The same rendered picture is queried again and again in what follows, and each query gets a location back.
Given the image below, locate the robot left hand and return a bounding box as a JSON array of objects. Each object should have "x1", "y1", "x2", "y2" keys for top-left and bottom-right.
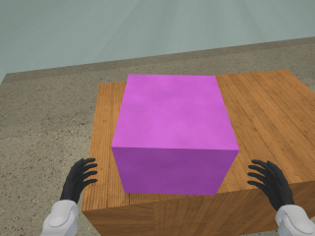
[{"x1": 59, "y1": 157, "x2": 97, "y2": 204}]

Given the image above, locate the pedestal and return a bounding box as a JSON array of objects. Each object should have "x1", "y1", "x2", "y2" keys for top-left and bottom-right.
[{"x1": 81, "y1": 69, "x2": 315, "y2": 236}]

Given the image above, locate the robot right forearm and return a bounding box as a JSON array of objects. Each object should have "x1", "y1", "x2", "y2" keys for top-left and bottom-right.
[{"x1": 275, "y1": 205, "x2": 315, "y2": 236}]

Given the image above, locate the robot left forearm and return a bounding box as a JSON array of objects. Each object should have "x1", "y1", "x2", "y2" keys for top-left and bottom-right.
[{"x1": 40, "y1": 200, "x2": 79, "y2": 236}]

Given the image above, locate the robot right hand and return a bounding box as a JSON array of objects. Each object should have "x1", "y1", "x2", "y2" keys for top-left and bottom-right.
[{"x1": 247, "y1": 159, "x2": 295, "y2": 211}]

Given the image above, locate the carton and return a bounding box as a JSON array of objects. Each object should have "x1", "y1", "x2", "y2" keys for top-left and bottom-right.
[{"x1": 111, "y1": 74, "x2": 240, "y2": 196}]

